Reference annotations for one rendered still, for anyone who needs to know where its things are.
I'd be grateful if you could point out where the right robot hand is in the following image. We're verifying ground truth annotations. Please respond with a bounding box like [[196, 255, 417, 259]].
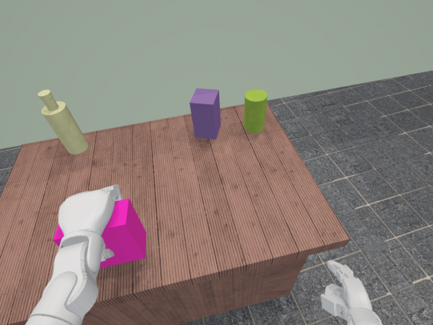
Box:
[[321, 260, 372, 321]]

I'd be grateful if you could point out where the robot left forearm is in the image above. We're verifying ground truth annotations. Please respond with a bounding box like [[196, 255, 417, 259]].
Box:
[[25, 230, 103, 325]]

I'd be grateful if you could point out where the left robot hand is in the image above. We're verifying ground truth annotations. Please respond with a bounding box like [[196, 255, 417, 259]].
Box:
[[58, 184, 123, 262]]

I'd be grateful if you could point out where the sponge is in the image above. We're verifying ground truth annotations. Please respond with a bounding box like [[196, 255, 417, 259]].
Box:
[[53, 198, 146, 268]]

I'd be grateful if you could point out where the table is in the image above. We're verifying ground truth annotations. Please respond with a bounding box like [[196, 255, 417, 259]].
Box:
[[0, 103, 350, 325]]

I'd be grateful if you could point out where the robot right forearm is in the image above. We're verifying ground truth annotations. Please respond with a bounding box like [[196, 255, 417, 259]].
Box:
[[347, 307, 383, 325]]

